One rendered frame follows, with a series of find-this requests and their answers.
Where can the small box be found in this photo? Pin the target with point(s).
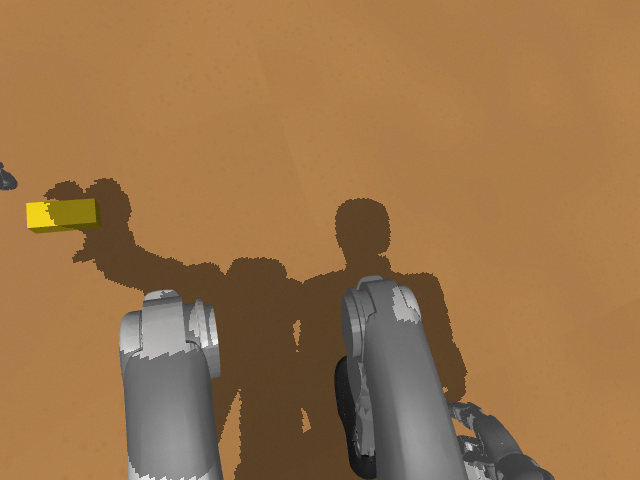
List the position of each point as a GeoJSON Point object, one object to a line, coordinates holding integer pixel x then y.
{"type": "Point", "coordinates": [66, 215]}

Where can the right robot arm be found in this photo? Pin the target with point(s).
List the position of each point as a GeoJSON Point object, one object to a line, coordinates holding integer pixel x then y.
{"type": "Point", "coordinates": [518, 466]}

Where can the left robot hand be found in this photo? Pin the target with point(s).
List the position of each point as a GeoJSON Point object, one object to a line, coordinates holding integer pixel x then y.
{"type": "Point", "coordinates": [7, 181]}

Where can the right robot foot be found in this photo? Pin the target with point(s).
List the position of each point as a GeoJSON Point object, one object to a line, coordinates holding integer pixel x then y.
{"type": "Point", "coordinates": [362, 465]}

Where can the right robot hand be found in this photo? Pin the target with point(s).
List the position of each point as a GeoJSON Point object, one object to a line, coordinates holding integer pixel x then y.
{"type": "Point", "coordinates": [492, 441]}

